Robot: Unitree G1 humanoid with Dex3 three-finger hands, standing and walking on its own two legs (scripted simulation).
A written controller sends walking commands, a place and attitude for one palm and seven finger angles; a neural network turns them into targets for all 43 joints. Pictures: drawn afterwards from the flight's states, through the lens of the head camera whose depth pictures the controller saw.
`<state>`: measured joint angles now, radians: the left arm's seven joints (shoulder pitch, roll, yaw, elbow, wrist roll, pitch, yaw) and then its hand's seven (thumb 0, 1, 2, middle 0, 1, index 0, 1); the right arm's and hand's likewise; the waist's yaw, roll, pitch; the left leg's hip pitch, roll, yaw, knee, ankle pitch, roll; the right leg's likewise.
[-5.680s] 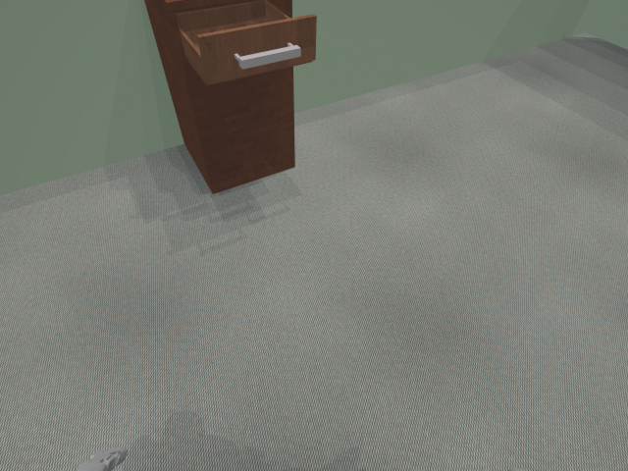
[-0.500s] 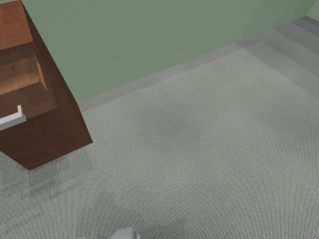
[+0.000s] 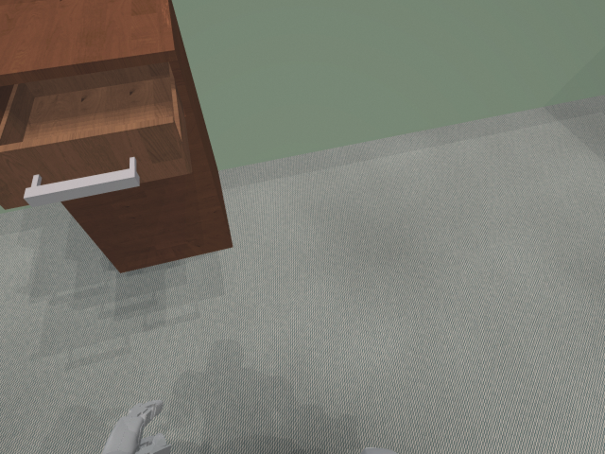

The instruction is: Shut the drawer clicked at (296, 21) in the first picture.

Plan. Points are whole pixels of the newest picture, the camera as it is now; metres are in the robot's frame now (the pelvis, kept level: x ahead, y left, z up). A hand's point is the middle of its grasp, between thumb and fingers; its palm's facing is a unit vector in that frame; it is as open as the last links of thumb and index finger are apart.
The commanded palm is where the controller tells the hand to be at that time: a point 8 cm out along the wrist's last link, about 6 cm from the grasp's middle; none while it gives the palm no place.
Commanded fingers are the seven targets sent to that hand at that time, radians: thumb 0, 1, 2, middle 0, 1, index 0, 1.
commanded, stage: turn to face it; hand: left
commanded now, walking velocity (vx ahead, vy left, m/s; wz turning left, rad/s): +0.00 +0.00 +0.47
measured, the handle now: (85, 178) +0.60 +0.45 -0.06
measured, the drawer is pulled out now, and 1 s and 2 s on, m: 0.22 0.22 0.22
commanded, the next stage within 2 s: take the last steps up to it in 0.30 s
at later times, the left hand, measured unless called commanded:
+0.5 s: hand out of the picture -0.06 +0.20 -0.17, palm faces +0.28 -0.93 -0.23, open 7.4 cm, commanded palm none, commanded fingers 0.00 0.90 0.90 -0.20 -0.30 -0.20 -0.30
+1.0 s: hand out of the picture +0.13 +0.24 -0.16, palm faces +0.22 -0.96 -0.17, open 7.4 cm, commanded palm none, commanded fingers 0.00 0.90 0.90 -0.20 -0.30 -0.20 -0.30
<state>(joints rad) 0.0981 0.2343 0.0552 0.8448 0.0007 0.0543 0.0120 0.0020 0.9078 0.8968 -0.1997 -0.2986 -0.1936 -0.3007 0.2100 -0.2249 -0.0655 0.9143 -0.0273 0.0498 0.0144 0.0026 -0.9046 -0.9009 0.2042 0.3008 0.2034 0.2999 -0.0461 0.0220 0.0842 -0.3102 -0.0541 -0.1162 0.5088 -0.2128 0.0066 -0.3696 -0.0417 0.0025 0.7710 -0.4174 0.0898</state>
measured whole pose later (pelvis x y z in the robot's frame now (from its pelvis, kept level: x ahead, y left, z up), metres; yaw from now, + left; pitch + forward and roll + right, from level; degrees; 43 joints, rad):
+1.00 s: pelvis +0.08 +0.05 +0.00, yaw +16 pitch -1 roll +1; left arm 0.14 0.18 0.03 1.00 0.02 0.02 -0.02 0.00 0.91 0.90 -0.20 -0.30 -0.19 -0.30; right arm 0.48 -0.13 -0.02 1.13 -0.03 -0.05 -0.03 0.00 -0.91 -0.90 0.20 0.30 0.20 0.30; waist -0.06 -0.01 0.06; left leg 0.10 -0.06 0.02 0.28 -0.36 0.06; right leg -0.52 -0.09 -0.08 0.80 -0.25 0.02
